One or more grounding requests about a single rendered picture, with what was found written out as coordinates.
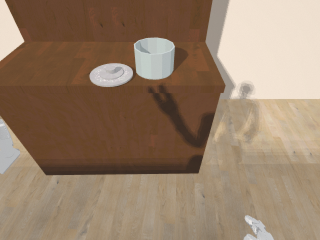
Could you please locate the robot right hand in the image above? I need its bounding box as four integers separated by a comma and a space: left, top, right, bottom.
243, 215, 274, 240

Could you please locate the knob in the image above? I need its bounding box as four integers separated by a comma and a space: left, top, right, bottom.
105, 65, 116, 74

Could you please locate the pot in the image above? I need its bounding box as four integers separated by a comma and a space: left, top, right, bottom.
134, 37, 175, 80

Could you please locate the robot left hand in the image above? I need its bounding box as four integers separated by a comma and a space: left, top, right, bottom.
0, 119, 20, 174

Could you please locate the table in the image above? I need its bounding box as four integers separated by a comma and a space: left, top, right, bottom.
0, 0, 226, 176

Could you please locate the lid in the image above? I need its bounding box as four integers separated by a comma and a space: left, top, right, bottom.
89, 63, 133, 87

